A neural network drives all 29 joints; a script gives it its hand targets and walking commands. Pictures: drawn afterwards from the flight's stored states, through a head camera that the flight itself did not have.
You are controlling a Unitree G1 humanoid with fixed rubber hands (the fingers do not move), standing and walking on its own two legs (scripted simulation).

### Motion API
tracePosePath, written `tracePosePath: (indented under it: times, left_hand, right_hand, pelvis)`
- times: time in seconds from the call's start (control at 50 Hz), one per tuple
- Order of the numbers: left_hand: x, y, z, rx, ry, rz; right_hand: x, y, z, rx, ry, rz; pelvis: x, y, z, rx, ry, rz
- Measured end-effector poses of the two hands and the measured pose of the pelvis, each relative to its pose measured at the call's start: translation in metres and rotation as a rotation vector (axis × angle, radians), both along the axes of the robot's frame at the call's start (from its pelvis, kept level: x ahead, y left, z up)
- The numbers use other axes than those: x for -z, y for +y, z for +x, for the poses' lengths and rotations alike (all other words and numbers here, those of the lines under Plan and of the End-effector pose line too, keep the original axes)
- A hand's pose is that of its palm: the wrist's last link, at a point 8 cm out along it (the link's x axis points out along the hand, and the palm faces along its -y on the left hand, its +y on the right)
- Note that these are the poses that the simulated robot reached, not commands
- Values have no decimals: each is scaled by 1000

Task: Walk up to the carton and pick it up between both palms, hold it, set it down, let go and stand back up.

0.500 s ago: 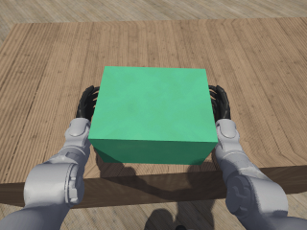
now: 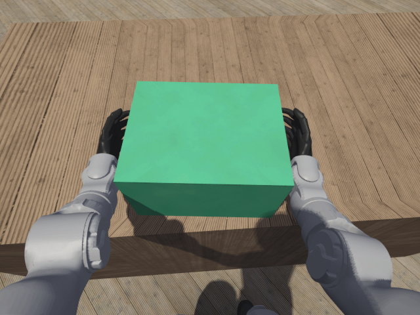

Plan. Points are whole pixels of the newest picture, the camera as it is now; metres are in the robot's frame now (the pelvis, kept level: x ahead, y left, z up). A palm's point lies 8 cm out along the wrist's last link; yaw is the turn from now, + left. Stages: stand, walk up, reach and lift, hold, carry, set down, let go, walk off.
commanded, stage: set down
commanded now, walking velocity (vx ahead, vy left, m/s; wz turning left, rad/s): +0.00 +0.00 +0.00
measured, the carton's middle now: (206, 151) +0.43 +0.01 +0.01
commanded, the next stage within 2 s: none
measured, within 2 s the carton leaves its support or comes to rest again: neither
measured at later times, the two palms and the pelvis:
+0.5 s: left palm (104, 153) +0.43 +0.21 +0.02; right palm (307, 157) +0.41 -0.20 +0.01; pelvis +0.00 +0.00 -0.01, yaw -1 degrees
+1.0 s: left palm (75, 149) +0.40 +0.24 +0.08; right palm (334, 146) +0.39 -0.22 +0.07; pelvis +0.00 -0.01 +0.00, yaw +0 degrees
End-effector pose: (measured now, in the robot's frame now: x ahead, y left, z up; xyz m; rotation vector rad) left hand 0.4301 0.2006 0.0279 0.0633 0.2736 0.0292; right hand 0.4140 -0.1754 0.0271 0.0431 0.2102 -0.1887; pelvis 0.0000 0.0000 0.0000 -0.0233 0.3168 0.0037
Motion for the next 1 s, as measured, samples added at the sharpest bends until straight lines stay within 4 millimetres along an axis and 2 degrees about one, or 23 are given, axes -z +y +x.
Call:
tracePosePath:
  times: [0.18,0.34,0.42,0.54,0.64,0.78,1.0]
  left_hand:
    - [2,1,0,-3,9,4]
    - [11,6,-1,-71,28,-15]
    - [13,9,-1,-87,29,-30]
    - [6,18,-8,-65,14,-30]
    - [2,31,-20,-75,22,-28]
    - [-6,42,-26,-92,26,-25]
    - [-50,39,-31,-65,-3,-40]
  right_hand:
    - [6,0,1,6,16,-3]
    - [26,-1,-4,1,99,-2]
    - [30,-7,-5,22,101,12]
    - [15,-32,-11,49,62,-14]
    - [4,-49,-21,45,104,-32]
    - [-10,-46,-25,2,106,-1]
    - [-47,-43,-25,-33,83,-4]
  pelvis:
    - [2,0,1,-1,8,-1]
    - [8,1,3,-4,48,-14]
    - [13,1,4,-2,66,-23]
    - [14,2,3,6,24,-30]
    - [10,0,1,7,-28,-22]
    - [11,-3,-3,0,-49,-16]
    - [-3,-9,-5,-8,-139,-8]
